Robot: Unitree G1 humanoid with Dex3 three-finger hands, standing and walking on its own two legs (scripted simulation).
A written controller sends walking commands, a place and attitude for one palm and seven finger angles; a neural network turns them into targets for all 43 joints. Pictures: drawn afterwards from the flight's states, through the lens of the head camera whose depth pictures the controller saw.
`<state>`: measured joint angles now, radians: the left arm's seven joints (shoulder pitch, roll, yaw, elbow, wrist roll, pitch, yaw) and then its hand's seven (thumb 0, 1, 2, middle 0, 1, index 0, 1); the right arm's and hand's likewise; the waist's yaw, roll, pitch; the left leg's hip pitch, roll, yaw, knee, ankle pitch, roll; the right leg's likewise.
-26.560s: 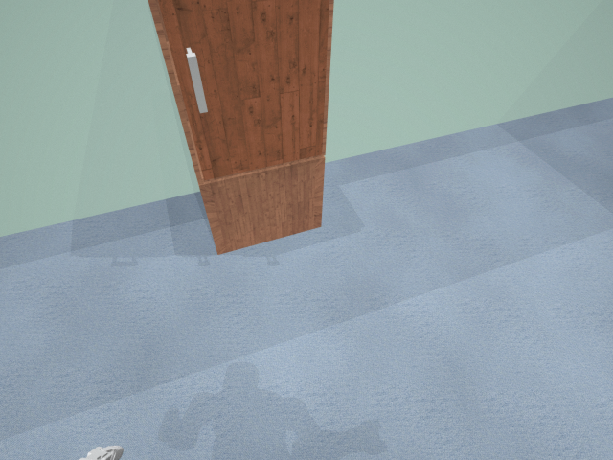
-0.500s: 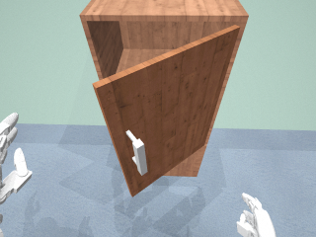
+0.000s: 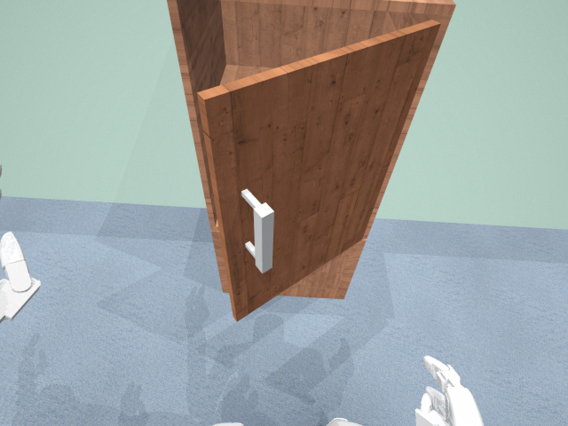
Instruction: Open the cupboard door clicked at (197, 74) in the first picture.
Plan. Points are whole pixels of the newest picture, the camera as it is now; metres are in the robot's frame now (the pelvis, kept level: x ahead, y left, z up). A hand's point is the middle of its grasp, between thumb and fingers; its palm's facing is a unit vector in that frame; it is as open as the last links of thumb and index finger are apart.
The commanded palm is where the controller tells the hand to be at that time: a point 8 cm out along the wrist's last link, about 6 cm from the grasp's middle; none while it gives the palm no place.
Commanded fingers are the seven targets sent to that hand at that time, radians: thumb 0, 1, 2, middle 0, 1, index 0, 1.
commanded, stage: step back with the hand held close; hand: left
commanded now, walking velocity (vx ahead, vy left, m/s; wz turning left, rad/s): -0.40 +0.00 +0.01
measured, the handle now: (256, 232) +0.40 +0.07 +0.03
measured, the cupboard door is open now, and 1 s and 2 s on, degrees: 39 39 39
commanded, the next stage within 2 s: stop stepping back and stand still in 0.56 s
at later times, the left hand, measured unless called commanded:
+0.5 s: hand (9, 365) +0.13 +0.24 +0.18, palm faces +0.39 -0.77 -0.50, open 7.4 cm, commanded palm +0.07 +0.28 +0.20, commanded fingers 0.00 0.90 0.90 -0.20 -0.30 -0.20 -0.30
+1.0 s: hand out of the picture +0.01 +0.23 +0.18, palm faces +0.43 -0.78 -0.45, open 7.4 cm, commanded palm -0.04 +0.27 +0.20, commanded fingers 0.00 0.90 0.90 -0.20 -0.30 -0.20 -0.30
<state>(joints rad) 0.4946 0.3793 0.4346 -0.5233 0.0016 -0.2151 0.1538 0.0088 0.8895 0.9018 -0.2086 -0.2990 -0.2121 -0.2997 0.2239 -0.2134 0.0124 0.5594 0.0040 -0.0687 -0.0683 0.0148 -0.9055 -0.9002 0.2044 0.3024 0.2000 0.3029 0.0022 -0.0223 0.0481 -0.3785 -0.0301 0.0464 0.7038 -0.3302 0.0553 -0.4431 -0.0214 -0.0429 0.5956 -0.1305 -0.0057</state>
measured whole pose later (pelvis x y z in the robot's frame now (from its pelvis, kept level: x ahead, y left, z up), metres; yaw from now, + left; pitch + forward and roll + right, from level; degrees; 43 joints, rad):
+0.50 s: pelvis -0.07 -0.02 +0.01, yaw +1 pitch +1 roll +1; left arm 0.55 0.44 0.43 -0.56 -0.01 -0.22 0.14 0.01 0.89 0.90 -0.21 -0.30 -0.22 -0.30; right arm 0.13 -0.19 -0.02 0.59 0.00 -0.05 -0.05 0.01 -0.91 -0.90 0.20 0.30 0.20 0.30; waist 0.00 -0.06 0.04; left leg -0.50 -0.03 0.01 0.94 -0.44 -0.01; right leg -0.39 0.04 0.05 0.53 -0.15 -0.03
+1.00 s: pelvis -0.18 -0.03 +0.02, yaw +1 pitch +0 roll -1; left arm 0.56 0.41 0.40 -0.48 -0.03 -0.17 0.15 0.01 0.89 0.90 -0.21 -0.30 -0.21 -0.30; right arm 0.25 -0.18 0.03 0.67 0.00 -0.11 -0.06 0.02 -0.90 -0.90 0.21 0.30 0.20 0.30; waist -0.02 -0.01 -0.04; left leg -0.34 0.01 0.00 0.63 -0.30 0.00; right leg -0.19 0.07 -0.01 0.47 -0.28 -0.06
